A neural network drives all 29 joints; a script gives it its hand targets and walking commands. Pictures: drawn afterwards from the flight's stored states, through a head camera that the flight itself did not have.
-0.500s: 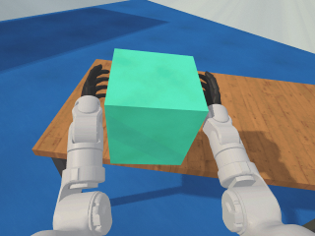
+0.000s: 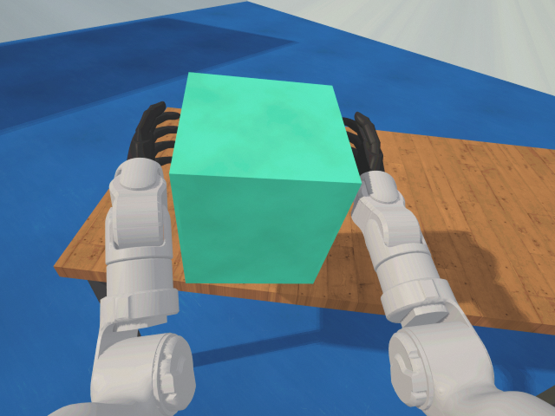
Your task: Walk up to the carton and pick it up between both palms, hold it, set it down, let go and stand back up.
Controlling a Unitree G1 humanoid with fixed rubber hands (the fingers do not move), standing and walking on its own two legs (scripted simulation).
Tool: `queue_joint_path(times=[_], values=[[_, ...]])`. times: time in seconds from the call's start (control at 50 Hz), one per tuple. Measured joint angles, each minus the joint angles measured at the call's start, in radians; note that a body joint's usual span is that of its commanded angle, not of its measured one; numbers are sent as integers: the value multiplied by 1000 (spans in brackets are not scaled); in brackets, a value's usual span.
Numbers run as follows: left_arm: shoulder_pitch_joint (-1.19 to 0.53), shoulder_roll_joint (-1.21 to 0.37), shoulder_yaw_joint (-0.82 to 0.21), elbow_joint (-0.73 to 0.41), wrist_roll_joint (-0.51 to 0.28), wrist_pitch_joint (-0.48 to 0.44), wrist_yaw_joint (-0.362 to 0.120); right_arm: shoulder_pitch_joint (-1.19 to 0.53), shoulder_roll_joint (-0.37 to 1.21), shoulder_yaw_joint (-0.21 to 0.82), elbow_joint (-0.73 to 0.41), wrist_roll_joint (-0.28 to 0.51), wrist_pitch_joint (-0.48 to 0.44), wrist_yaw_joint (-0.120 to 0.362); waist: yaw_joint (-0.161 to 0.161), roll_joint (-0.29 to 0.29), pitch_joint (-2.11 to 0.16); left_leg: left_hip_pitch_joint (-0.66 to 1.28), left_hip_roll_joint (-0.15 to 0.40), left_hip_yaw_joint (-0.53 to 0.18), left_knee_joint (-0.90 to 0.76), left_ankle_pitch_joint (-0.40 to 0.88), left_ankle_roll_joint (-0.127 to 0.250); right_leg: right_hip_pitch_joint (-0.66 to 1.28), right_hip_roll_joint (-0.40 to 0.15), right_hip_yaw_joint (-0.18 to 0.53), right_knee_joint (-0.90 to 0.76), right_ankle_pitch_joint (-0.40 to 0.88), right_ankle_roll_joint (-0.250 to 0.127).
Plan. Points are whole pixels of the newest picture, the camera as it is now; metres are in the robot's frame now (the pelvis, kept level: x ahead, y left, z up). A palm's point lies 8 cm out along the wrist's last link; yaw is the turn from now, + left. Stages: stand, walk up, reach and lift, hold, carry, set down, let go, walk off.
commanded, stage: reach and lift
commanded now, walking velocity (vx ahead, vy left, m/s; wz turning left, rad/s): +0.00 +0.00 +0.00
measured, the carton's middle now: (256, 187) +0.40 +0.00 +0.14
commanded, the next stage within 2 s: hold in 0.50 s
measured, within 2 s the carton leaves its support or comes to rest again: neither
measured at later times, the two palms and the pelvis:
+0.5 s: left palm (152, 155) +0.38 +0.14 +0.21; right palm (374, 163) +0.36 -0.16 +0.21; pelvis +0.01 +0.00 +0.00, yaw +0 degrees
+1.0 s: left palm (130, 142) +0.36 +0.16 +0.24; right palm (368, 144) +0.36 -0.14 +0.24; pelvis -0.01 -0.01 +0.00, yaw +0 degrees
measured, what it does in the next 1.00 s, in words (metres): stands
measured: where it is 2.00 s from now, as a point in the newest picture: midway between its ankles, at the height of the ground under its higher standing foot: outside the picture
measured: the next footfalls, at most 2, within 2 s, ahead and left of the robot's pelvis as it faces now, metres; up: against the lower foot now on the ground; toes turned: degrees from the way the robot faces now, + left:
none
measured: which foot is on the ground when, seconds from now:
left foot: down 0.00-1.00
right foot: down 0.00-1.00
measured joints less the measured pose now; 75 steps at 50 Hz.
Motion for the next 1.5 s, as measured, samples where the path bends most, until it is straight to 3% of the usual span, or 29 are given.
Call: queue_joint_path(times=[0.52,0.72,0.82,0.94,1.22,1.5], values=[[-3,5,-5,-43,-1,44,-13,-4,-16,26,-59,50,52,-21,-25,-6,-2,3,10,-2,17,-18,-6,12,10,-3,-5,-7,-5],[4,3,14,-112,4,111,-19,-33,-42,91,-66,108,90,-44,16,7,-15,30,19,8,11,-17,-10,29,18,7,3,-9,-12],[-39,19,43,-56,21,135,-45,-79,-8,36,-21,64,134,-39,28,1,-28,33,12,-3,-7,-1,-10,25,12,-5,12,-12,-15],[-95,40,49,9,25,126,-58,-116,12,-27,-1,26,146,-30,18,0,-33,1,8,-13,-10,14,-12,-5,7,-14,14,-3,-16],[-76,22,60,-10,32,117,-59,-101,-21,40,-5,67,135,-44,13,9,-38,8,17,0,-2,-1,-13,3,17,-1,7,-5,-16],[-56,33,43,-41,21,131,-62,-88,-10,35,-36,73,147,-51,5,3,-33,12,14,-9,2,-5,-14,14,13,-10,5,-10,-14]])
